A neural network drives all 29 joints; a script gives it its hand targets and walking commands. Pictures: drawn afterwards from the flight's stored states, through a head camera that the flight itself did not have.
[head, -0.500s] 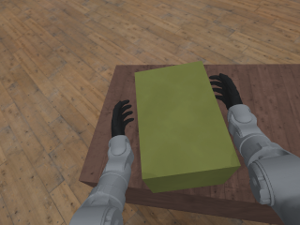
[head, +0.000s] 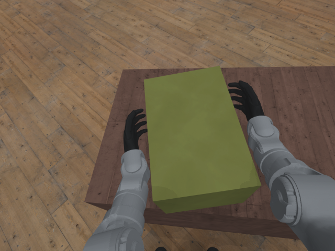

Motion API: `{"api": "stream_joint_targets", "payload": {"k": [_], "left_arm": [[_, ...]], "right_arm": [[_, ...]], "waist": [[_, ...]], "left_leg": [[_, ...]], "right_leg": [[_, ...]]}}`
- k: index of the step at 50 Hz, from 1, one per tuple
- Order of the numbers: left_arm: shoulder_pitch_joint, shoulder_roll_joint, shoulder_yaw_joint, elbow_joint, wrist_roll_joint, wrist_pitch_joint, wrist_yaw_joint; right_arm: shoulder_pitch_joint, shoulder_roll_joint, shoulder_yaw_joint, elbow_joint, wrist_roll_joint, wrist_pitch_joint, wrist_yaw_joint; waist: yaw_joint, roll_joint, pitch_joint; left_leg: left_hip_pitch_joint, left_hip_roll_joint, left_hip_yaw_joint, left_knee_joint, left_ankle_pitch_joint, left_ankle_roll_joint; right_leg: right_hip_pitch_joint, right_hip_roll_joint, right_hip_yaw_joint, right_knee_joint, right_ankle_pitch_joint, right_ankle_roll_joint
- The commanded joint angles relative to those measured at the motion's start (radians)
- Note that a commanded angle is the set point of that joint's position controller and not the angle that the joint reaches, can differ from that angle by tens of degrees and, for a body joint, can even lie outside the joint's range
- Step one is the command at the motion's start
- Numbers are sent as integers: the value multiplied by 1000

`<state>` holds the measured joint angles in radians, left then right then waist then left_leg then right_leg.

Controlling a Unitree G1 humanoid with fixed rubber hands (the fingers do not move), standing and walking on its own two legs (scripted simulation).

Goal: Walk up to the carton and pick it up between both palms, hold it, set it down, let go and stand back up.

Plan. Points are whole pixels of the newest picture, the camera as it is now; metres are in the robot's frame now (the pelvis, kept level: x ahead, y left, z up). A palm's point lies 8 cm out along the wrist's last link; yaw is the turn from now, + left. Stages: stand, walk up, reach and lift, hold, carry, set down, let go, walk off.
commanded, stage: reach and lift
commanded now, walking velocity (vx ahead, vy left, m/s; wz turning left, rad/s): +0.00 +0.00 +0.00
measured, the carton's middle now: (192, 140) +0.42 +0.03 -0.05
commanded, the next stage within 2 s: none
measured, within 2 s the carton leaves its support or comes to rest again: leaves its support in 1.82 s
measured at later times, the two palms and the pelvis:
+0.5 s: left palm (134, 144) +0.37 +0.17 +0.00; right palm (254, 113) +0.47 -0.11 +0.02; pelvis +0.02 +0.00 +0.02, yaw +0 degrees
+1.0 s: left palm (134, 144) +0.37 +0.17 +0.00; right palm (254, 114) +0.47 -0.11 +0.01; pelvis +0.02 -0.01 +0.01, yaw +1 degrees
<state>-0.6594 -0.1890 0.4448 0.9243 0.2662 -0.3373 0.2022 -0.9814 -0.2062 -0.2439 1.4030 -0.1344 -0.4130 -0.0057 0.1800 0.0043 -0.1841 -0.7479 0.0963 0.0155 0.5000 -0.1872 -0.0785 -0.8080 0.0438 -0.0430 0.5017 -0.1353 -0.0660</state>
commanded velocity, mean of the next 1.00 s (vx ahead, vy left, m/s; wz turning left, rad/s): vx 0.00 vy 0.00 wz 0.00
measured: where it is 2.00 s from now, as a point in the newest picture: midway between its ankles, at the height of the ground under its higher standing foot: outside the picture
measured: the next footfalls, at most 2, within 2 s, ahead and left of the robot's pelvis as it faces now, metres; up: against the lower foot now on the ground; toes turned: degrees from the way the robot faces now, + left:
none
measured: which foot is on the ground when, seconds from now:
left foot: down 0.00-1.00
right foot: down 0.00-1.00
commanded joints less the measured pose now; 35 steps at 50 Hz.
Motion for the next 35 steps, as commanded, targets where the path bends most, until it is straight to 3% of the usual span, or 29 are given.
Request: {"api": "stream_joint_targets", "payload": {"k": [1,3,5,9,19,22,35], "left_arm": [[-313,-201,-88,-92,70,-40,-44],[-313,-257,-90,-91,108,-46,-67],[-299,-283,-83,-94,139,-48,-76],[-278,-304,-81,-97,161,-49,-76],[-202,-345,-86,-105,189,-64,-79],[-183,-366,-105,-107,186,-69,-81],[-176,-385,-121,-106,181,-66,-76]], "right_arm": [[-365,304,21,-72,-110,-77,67],[-339,380,-1,-43,-165,-95,87],[-321,408,-15,-48,-207,-115,100],[-304,442,-29,-53,-234,-137,107],[-232,508,-15,-40,-257,-172,101],[-211,524,-6,-37,-264,-180,98],[-187,551,2,-42,-267,-182,96]], "waist": [[3,-152,-609],[-12,-143,-574],[-6,-132,-556],[-4,-121,-521],[-1,-110,-485],[-13,-108,-473],[-8,-108,-432]], "left_leg": [[41,-98,108,-40,309,52],[71,-101,113,-57,322,54],[101,-99,118,-76,343,57],[146,-94,121,-96,358,64],[168,-93,125,-123,413,70],[181,-88,116,-123,438,67],[185,-82,113,-138,410,77]], "right_leg": [[741,-5,22,16,373,54],[743,-10,9,-7,393,50],[744,-11,-3,-20,398,49],[739,-18,-8,-46,390,47],[768,-27,-13,-67,480,47],[760,-26,-19,-79,498,44],[726,-24,-25,-97,441,46]]}}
